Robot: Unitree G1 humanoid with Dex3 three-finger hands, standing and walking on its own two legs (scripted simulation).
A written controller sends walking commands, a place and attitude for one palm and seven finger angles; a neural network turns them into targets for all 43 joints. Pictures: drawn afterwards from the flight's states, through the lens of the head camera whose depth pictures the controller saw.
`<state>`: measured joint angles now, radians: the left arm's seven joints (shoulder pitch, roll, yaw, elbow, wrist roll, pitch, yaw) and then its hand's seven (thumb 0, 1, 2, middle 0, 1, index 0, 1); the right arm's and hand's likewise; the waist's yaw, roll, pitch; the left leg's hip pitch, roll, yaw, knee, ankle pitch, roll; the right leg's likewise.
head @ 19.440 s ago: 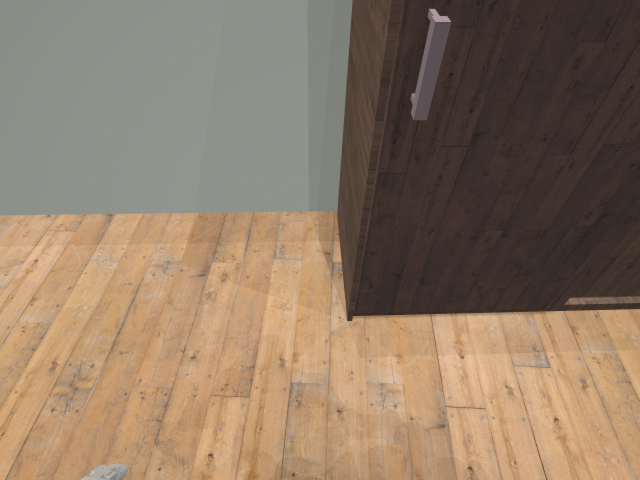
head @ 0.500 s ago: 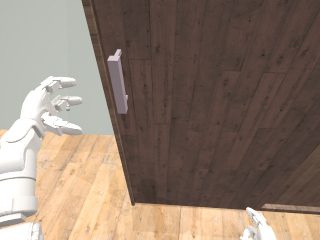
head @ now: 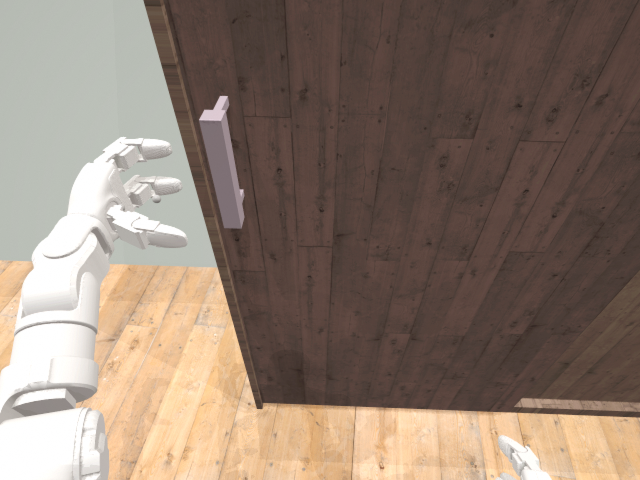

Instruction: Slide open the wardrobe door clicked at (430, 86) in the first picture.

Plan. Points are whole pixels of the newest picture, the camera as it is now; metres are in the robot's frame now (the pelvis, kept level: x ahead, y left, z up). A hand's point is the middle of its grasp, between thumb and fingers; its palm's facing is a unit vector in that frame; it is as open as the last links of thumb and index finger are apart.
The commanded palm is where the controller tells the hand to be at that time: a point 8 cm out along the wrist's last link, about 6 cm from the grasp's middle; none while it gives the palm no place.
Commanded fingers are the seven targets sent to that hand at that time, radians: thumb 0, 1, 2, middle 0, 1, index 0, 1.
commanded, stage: move the hooked fingers beside the handle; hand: left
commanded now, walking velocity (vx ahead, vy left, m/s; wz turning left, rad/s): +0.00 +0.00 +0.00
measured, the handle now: (228, 164) +0.47 +0.16 +0.18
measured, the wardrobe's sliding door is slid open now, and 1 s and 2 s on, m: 0.00 0.00 0.00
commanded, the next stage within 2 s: feel for the door with the fingertips in 1.06 s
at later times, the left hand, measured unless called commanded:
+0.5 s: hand (173, 183) +0.41 +0.21 +0.18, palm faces +0.06 -1.00 -0.01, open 13.9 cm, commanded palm +0.38 +0.26 +0.18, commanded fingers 0.00 -0.50 0.30 -0.30 -1.20 -0.30 -1.20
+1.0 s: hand (176, 188) +0.40 +0.21 +0.18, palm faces +0.06 -1.00 -0.01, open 14.0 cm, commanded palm +0.38 +0.26 +0.18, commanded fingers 0.00 -0.50 0.30 -0.30 -1.20 -0.30 -1.20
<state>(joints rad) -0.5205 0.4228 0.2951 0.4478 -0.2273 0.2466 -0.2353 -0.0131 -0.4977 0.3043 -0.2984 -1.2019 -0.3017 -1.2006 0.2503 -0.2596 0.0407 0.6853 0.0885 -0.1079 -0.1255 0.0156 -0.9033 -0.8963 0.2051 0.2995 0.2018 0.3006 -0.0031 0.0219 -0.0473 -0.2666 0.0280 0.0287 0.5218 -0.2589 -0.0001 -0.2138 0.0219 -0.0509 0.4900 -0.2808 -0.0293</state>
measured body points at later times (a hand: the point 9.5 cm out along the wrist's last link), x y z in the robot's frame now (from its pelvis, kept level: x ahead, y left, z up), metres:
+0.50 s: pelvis +0.00 +0.00 +0.00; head +0.00 +0.00 +0.45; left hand +0.40 +0.27 +0.19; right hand +0.11 -0.26 -0.10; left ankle +0.01 +0.12 -0.74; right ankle -0.01 -0.10 -0.74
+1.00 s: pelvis +0.00 +0.00 +0.00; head -0.01 +0.00 +0.45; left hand +0.39 +0.26 +0.19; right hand +0.13 -0.25 -0.10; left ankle +0.01 +0.12 -0.74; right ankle -0.01 -0.10 -0.74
